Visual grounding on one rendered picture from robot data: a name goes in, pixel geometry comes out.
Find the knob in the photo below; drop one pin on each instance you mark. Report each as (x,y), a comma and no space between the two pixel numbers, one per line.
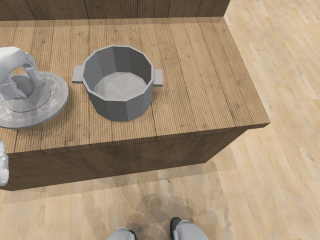
(24,84)

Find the table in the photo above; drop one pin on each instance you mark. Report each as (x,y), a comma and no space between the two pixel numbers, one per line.
(207,100)

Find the pot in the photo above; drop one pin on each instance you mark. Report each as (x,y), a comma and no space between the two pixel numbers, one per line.
(119,81)

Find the left robot hand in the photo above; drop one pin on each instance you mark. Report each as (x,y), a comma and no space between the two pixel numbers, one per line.
(13,58)

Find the right robot shin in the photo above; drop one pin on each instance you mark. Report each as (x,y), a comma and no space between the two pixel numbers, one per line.
(183,222)

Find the lid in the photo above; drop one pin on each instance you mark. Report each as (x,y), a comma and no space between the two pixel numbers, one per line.
(49,97)

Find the robot right thigh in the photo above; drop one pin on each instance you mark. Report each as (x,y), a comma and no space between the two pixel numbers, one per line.
(189,231)

